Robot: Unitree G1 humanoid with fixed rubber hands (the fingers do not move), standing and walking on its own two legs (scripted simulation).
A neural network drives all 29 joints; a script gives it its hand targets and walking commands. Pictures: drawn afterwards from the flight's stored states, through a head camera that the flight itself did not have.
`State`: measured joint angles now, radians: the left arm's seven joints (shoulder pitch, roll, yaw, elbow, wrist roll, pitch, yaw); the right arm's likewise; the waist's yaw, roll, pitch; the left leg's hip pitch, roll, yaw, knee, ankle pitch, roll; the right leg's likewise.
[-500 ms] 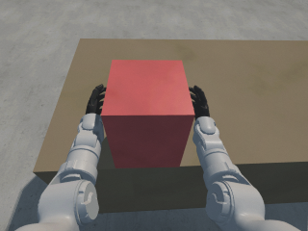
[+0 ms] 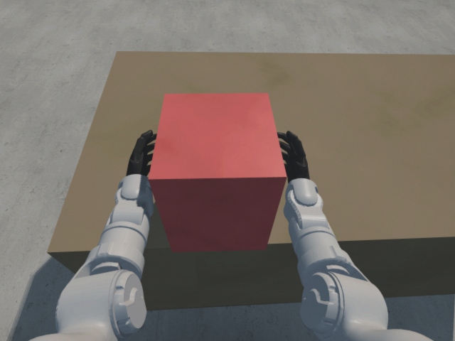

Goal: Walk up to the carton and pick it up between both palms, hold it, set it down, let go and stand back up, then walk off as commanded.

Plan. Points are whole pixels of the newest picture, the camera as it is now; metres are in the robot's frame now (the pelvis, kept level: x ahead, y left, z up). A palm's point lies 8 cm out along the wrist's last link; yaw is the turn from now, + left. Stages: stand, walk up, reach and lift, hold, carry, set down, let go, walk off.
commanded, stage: set down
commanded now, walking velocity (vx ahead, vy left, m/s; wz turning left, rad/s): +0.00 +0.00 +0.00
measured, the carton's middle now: (218, 175) +0.42 +0.02 +0.01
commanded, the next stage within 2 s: none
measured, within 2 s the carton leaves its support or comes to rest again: rests again in 0.16 s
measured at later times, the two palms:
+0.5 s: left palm (140, 174) +0.39 +0.16 +0.05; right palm (297, 178) +0.39 -0.13 +0.05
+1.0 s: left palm (143, 168) +0.41 +0.16 +0.04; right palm (302, 167) +0.42 -0.15 +0.05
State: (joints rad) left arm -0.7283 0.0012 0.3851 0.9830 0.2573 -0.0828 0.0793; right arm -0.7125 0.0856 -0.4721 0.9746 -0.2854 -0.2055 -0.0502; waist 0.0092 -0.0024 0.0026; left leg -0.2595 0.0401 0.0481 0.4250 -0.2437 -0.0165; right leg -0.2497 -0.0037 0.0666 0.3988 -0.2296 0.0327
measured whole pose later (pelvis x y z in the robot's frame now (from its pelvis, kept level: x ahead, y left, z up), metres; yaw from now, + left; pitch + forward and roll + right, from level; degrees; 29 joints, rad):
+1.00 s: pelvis +0.00 +0.00 +0.00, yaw -1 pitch +12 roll -1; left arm -0.83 0.03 0.36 1.20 0.15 -0.21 0.17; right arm -0.81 -0.09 -0.22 1.21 -0.02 -0.26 -0.07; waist 0.01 0.00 -0.09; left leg -0.42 0.06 0.05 0.48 -0.26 -0.02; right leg -0.39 0.01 0.07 0.40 -0.22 0.03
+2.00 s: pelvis -0.05 +0.00 +0.00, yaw -1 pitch +6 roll -1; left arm -0.33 0.05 0.16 0.79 -0.02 -0.19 0.11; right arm -0.33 -0.24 0.04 0.82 0.23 -0.21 0.01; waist 0.01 0.00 -0.11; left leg -0.39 0.07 0.05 0.49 -0.20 -0.02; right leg -0.35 0.03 0.07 0.40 -0.15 0.03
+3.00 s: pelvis -0.04 +0.00 +0.00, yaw +0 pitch +0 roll -1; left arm 0.24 0.08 0.06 0.26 -0.05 -0.05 0.10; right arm 0.25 -0.20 0.04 0.25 0.23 -0.13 0.02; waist 0.01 -0.01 0.00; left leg -0.22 0.05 0.05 0.45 -0.21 -0.02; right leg -0.21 0.01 0.07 0.40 -0.19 0.03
